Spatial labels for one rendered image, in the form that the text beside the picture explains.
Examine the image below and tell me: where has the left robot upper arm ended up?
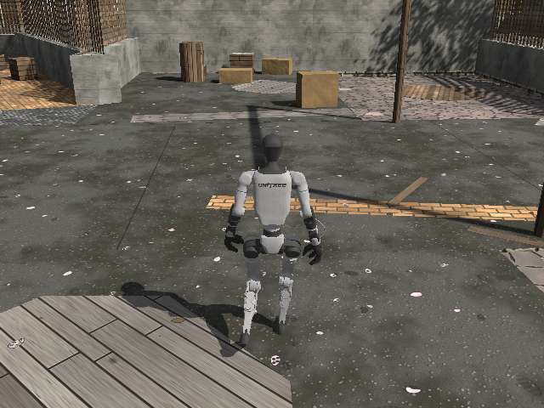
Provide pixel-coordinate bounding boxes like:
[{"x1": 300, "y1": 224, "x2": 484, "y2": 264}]
[{"x1": 231, "y1": 171, "x2": 255, "y2": 217}]

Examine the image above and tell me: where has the left robot forearm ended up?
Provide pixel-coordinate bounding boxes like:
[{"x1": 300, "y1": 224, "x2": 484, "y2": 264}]
[{"x1": 225, "y1": 204, "x2": 241, "y2": 237}]

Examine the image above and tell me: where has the right robot upper arm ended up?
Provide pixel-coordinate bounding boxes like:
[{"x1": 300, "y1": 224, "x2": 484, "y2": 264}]
[{"x1": 290, "y1": 171, "x2": 313, "y2": 218}]

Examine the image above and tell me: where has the robot right hand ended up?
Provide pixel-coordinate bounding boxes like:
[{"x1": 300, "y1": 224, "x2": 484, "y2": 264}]
[{"x1": 303, "y1": 243, "x2": 323, "y2": 265}]

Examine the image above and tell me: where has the right robot forearm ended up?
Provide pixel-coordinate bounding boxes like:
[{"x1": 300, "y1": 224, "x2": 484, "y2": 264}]
[{"x1": 303, "y1": 206, "x2": 320, "y2": 246}]

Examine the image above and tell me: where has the robot head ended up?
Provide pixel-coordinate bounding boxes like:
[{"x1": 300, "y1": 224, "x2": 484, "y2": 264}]
[{"x1": 258, "y1": 133, "x2": 286, "y2": 174}]

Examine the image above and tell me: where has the robot left hand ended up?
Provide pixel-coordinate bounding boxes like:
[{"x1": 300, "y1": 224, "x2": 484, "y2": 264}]
[{"x1": 224, "y1": 235, "x2": 244, "y2": 252}]

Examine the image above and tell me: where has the robot right thigh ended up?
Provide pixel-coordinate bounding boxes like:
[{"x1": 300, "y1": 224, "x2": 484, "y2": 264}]
[{"x1": 279, "y1": 235, "x2": 301, "y2": 288}]

